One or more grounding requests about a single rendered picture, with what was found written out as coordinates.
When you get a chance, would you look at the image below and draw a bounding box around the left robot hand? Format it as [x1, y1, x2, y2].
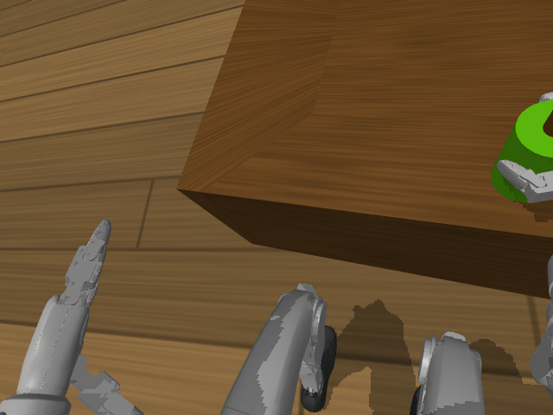
[16, 219, 144, 415]

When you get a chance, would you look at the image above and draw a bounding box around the right robot hand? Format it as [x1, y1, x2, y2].
[497, 92, 553, 203]

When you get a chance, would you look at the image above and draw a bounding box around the left robot foot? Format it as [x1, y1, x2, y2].
[301, 325, 337, 412]

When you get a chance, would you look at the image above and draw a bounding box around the left robot arm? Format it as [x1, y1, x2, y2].
[0, 394, 72, 415]

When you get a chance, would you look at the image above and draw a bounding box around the right robot arm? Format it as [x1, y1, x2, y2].
[531, 254, 553, 399]

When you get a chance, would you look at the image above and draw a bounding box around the bottle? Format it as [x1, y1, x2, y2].
[491, 100, 553, 202]

